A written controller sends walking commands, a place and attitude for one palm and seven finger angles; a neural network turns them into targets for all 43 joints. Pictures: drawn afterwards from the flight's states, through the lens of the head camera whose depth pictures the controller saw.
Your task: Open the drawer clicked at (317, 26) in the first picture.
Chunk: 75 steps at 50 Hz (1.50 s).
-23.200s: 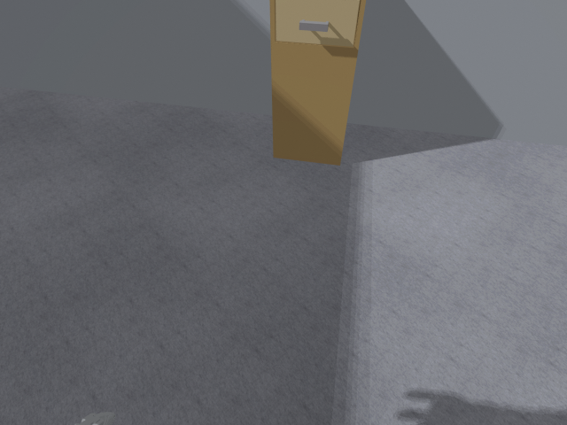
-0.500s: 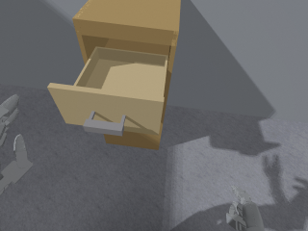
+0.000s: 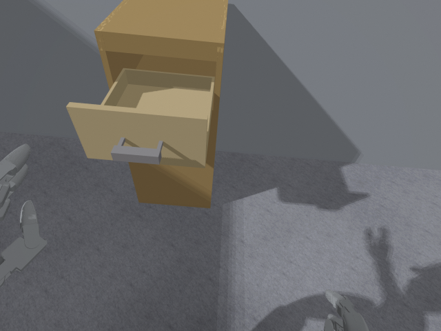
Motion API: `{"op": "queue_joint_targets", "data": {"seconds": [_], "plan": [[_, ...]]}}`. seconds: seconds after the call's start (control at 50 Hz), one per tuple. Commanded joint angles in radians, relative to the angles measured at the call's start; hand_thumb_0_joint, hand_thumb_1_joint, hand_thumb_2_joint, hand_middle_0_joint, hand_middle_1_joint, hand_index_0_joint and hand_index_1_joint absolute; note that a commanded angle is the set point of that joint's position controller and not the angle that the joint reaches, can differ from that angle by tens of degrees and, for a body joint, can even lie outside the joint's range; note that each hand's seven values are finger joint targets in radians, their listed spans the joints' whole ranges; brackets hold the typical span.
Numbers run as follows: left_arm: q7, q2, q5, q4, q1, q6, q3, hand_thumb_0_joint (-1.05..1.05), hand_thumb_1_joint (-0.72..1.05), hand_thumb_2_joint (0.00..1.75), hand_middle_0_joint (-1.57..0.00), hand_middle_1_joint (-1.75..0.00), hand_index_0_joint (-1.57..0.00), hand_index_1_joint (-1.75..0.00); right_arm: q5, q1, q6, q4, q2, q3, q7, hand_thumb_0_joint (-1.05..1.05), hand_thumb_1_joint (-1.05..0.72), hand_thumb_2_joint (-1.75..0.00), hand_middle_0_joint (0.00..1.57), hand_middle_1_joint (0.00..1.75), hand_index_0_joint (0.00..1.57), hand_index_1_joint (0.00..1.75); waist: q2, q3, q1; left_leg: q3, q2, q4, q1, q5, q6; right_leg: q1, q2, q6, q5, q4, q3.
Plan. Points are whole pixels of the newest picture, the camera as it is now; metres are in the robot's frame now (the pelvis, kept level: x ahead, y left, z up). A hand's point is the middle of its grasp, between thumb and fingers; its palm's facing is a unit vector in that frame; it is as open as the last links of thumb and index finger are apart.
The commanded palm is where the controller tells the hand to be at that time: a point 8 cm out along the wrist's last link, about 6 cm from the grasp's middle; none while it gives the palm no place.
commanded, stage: stop stepping back and stand still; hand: left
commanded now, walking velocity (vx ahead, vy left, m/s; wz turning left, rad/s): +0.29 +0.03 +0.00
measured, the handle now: (139, 148) +0.54 +0.24 -0.02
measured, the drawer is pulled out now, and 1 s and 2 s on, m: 0.30 0.30 0.30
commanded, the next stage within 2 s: let the arm hang, fingers relaxed in 0.78 s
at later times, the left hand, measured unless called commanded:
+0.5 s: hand (11, 297) +0.12 +0.24 +0.17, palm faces +0.42 -0.81 -0.41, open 7.4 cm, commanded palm +0.07 +0.28 +0.18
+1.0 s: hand (43, 319) +0.14 +0.28 +0.00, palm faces +0.14 -0.87 -0.48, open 7.4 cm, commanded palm none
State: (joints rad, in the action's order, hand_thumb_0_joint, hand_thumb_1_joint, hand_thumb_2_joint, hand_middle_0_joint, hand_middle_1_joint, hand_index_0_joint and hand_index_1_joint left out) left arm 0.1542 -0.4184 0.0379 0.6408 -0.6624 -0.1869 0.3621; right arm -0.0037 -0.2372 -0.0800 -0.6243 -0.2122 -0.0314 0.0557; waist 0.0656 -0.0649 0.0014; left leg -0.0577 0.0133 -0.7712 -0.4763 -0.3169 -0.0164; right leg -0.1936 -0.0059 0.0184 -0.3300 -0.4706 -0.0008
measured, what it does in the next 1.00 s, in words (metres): steps on the spot: left foot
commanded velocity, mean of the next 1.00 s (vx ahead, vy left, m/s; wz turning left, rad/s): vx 0.07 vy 0.00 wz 0.00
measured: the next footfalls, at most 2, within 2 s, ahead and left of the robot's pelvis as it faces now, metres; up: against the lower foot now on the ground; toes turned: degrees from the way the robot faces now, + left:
left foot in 0.06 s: +0.02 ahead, +0.14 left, +0.00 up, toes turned +7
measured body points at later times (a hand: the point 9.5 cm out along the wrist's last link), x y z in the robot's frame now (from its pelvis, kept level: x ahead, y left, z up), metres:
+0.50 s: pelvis -0.06 -0.01 +0.00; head -0.07 +0.00 +0.45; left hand +0.10 +0.28 +0.19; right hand +0.08 -0.24 -0.09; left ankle -0.03 +0.13 -0.72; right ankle -0.07 -0.09 -0.74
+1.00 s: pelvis -0.06 +0.03 -0.01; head -0.06 +0.01 +0.44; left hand +0.13 +0.33 +0.03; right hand +0.12 -0.21 -0.12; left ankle -0.02 +0.14 -0.74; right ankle -0.07 -0.09 -0.74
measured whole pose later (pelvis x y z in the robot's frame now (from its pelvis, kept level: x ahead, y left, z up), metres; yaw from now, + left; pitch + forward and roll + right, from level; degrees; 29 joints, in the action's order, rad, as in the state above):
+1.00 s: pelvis -0.06 +0.03 -0.01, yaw +1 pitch +1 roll +0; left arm 0.04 -0.36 -0.03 -0.14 -0.33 -0.05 0.14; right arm 0.01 -0.12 -0.06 -0.75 -0.28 -0.01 -0.01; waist -0.06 -0.01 0.00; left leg -0.09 -0.03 -0.60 -0.37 -0.24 0.03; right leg -0.29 0.05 -0.01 -0.34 -0.62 0.07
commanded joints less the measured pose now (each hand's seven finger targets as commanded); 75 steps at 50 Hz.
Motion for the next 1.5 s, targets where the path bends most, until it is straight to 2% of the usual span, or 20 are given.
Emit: {"op": "queue_joint_targets", "data": {"seconds": [0.0,0.04,0.08,0.12,0.16,0.22,0.26,0.3,0.38,0.46,0.54,0.66,0.84,0.86,0.88,0.94,1.02,1.1,1.16,1.48], "plan": [[0.029,-0.122,-0.003,0.134,0.056,-0.051,0.102,0.0,0.9,0.9,-0.2,-0.3,-0.2,-0.3,0.001,0.083,-0.089,0.156,-0.132,0.059,0.034,0.0,-0.9,-0.9,0.2,0.3,0.2,0.3,-0.061,0.0,0.017,0.049,-0.061,0.376,0.25,0.149,0.041,-0.061,0.168,0.03,0.222,0.079,-0.066],[0.028,-0.141,-0.005,0.176,0.064,-0.073,0.103,0.0,0.9,0.9,-0.2,-0.3,-0.2,-0.3,-0.005,0.085,-0.112,0.178,-0.164,0.077,0.036,0.0,-0.9,-0.9,0.2,0.3,0.2,0.3,-0.172,-0.013,-0.003,0.171,-0.166,0.4,0.273,0.243,0.077,-0.06,0.067,-0.018,0.128,0.027,-0.028],[0.028,-0.163,0.0,0.198,0.023,-0.084,0.134,0.0,0.9,0.9,-0.2,-0.3,-0.2,-0.3,0.015,0.075,-0.119,0.164,-0.142,0.061,0.034,0.0,-0.9,-0.9,0.2,0.3,0.2,0.3,-0.265,-0.076,0.005,0.231,-0.181,0.415,0.328,0.364,0.081,-0.089,0.027,-0.02,0.095,-0.096,0.037],[0.029,-0.143,-0.008,0.233,0.033,-0.094,0.111,0.0,0.9,0.9,-0.2,-0.3,-0.2,-0.3,0.023,0.064,-0.137,0.151,-0.133,0.064,0.029,0.0,-0.9,-0.9,0.2,0.3,0.2,0.3,-0.291,-0.036,0.014,0.334,-0.256,0.541,0.255,0.107,0.103,-0.122,0.001,-0.025,-0.153,-0.257,0.051],[0.037,-0.125,-0.016,0.215,0.031,-0.085,0.103,0.0,0.9,0.9,-0.2,-0.3,-0.2,-0.3,0.021,0.06,-0.151,0.148,-0.129,0.061,0.025,0.0,-0.9,-0.9,0.2,0.3,0.2,0.3,-0.251,0.021,0.012,0.322,-0.269,0.57,0.171,-0.065,0.147,-0.108,0.015,-0.017,-0.162,-0.256,0.047],[0.04,-0.115,-0.015,0.151,0.016,-0.065,0.104,0.0,0.9,0.9,-0.2,-0.3,-0.2,-0.3,0.017,0.08,-0.14,0.15,-0.138,0.061,0.026,0.0,-0.9,-0.9,0.2,0.3,0.2,0.3,-0.249,0.042,0.016,0.216,-0.211,0.568,0.036,-0.286,0.102,0.046,0.001,0.001,-0.123,-0.082,0.105],[0.035,-0.132,-0.017,0.098,0.022,-0.061,0.127,0.0,0.9,0.9,-0.2,-0.3,-0.2,-0.3,0.021,0.087,-0.107,0.159,-0.136,0.071,0.029,0.0,-0.9,-0.9,0.2,0.3,0.2,0.3,-0.107,0.064,0.018,0.119,-0.112,0.346,-0.06,-0.302,0.054,0.071,0.077,0.063,-0.208,0.092,-0.032],[0.031,-0.144,0.001,0.107,0.061,-0.062,0.133,0.0,0.9,0.9,-0.2,-0.3,-0.2,-0.3,0.014,0.079,-0.083,0.15,-0.115,0.077,0.018,0.0,-0.9,-0.9,0.2,0.3,0.2,0.3,0.183,0.078,0.008,0.024,-0.023,-0.139,-0.116,-0.109,0.014,-0.031,0.364,0.205,-0.377,0.329,-0.449],[0.021,-0.112,-0.009,0.069,0.093,-0.08,0.111,0.0,0.9,0.9,-0.2,-0.3,-0.2,-0.3,0.012,0.081,-0.076,0.136,-0.099,0.064,0.016,0.0,-0.9,-0.9,0.2,0.3,0.2,0.3,0.038,0.099,0.028,0.034,-0.082,-0.094,-0.036,-0.048,0.014,-0.1,0.297,0.167,-0.079,0.269,-0.196],[0.031,-0.094,-0.016,0.104,0.107,-0.077,0.077,0.0,0.9,0.9,-0.2,-0.3,-0.2,-0.3,0.018,0.077,-0.101,0.131,-0.094,0.054,0.033,0.0,-0.9,-0.9,0.2,0.3,0.2,0.3,-0.011,0.071,0.016,-0.042,-0.049,0.249,0.201,0.031,0.036,-0.108,0.231,0.108,-0.062,0.196,-0.11],[0.032,-0.117,-0.006,0.168,0.114,-0.087,0.096,0.0,0.9,0.9,-0.2,-0.3,-0.2,-0.3,0.005,0.087,-0.119,0.168,-0.139,0.075,0.038,0.0,-0.9,-0.9,0.2,0.3,0.2,0.3,-0.156,0.018,-0.003,0.147,-0.187,0.35,0.272,0.29,0.086,-0.06,0.065,-0.015,0.162,-0.029,0.012],[0.02,-0.094,-0.002,0.117,0.057,-0.087,0.099,0.0,0.9,0.9,-0.2,-0.3,-0.2,-0.3,0.0,0.078,-0.12,0.154,-0.11,0.066,0.019,0.0,-0.9,-0.9,0.2,0.3,0.2,0.3,-0.051,0.013,0.013,0.037,-0.106,0.29,0.227,0.245,0.041,-0.015,0.104,0.006,0.244,0.067,-0.03],[0.018,-0.101,0.004,0.135,0.005,-0.079,0.112,0.0,0.9,0.9,-0.2,-0.3,-0.2,-0.3,0.006,0.097,-0.103,0.179,-0.107,0.061,0.014,0.0,-0.9,-0.9,0.2,0.3,0.2,0.3,-0.131,-0.023,0.006,0.054,-0.119,0.347,0.269,0.318,0.033,0.004,0.063,-0.012,0.267,0.062,0.012],[-0.112,0.015,-0.088,-0.724,0.176,0.074,-0.264,0.0,0.9,0.9,-0.2,-0.3,-0.2,-0.3,-0.002,0.158,-0.131,-0.081,-0.305,0.126,-0.071,0.0,-0.9,-0.9,0.2,0.3,0.2,0.3,-0.166,0.029,0.055,0.07,-0.164,0.24,0.208,0.43,0.048,-0.123,0.118,0.003,0.304,-0.103,0.065],[-0.138,0.039,-0.083,-0.753,0.177,0.154,-0.253,0.0,0.9,0.9,-0.2,-0.3,-0.2,-0.3,0.002,0.084,-0.061,-0.084,-0.264,0.135,-0.067,0.0,-0.9,-0.9,0.2,0.3,0.2,0.3,-0.166,-0.052,0.034,0.069,-0.179,0.26,0.264,0.521,0.058,-0.114,0.1,-0.004,0.265,-0.108,0.022],[-0.147,0.024,-0.073,-0.893,0.239,0.181,-0.259,0.0,0.9,0.9,-0.2,-0.3,-0.2,-0.3,0.016,0.092,0.016,-0.054,-0.249,0.094,-0.057,0.0,-0.9,-0.9,0.2,0.3,0.2,0.3,-0.045,-0.044,0.003,0.19,-0.231,0.297,0.163,0.481,0.131,-0.057,0.049,-0.001,0.056,-0.174,0.026],[-0.151,-0.052,-0.075,-1.168,0.359,0.182,-0.277,0.0,0.9,0.9,-0.2,-0.3,-0.2,-0.3,0.022,0.133,0.058,-0.11,-0.21,0.076,-0.057,0.0,-0.9,-0.9,0.2,0.3,0.2,0.3,0.095,0.039,-0.003,0.086,-0.094,0.242,0.157,0.182,0.05,-0.064,0.164,0.049,0.151,0.058,-0.078],[-0.145,-0.035,-0.062,-1.384,0.464,0.186,-0.315,0.0,0.9,0.9,-0.2,-0.3,-0.2,-0.3,0.028,0.082,0.085,-0.214,-0.169,0.058,-0.058,0.0,-0.9,-0.9,0.2,0.3,0.2,0.3,-0.065,0.072,0.032,0.075,-0.089,0.288,0.277,0.154,0.031,-0.136,0.164,0.06,0.022,0.122,-0.065],[-0.144,-0.003,-0.056,-1.521,0.421,0.185,-0.325,0.0,0.9,0.9,-0.2,-0.3,-0.2,-0.3,0.024,0.08,0.079,-0.284,-0.179,0.054,-0.048,0.0,-0.9,-0.9,0.2,0.3,0.2,0.3,-0.185,0.068,0.004,0.12,-0.13,0.409,0.235,0.128,0.041,-0.022,0.113,0.028,0.045,0.11,-0.03],[-0.132,0.038,-0.056,-1.761,0.364,0.184,-0.321,0.0,0.9,0.9,-0.2,-0.3,-0.2,-0.3,0.018,-0.016,0.088,-0.451,-0.159,0.08,-0.026,0.0,-0.9,-0.9,0.2,0.3,0.2,0.3,-0.095,0.148,0.002,0.123,-0.139,0.502,0.268,-0.019,0.044,-0.038,0.106,0.033,-0.027,0.186,0.003]]}}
